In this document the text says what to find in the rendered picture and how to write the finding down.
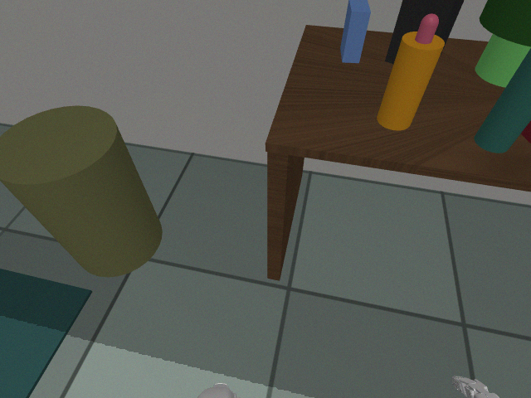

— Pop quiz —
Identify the desk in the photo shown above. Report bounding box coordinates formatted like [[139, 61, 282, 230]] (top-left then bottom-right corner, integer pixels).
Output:
[[265, 25, 531, 281]]

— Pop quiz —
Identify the right robot hand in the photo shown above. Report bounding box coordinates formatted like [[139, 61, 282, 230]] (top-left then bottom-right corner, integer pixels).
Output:
[[451, 376, 499, 398]]

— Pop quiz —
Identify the potted plant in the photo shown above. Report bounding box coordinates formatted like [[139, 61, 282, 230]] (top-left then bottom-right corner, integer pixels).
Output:
[[475, 0, 531, 88]]

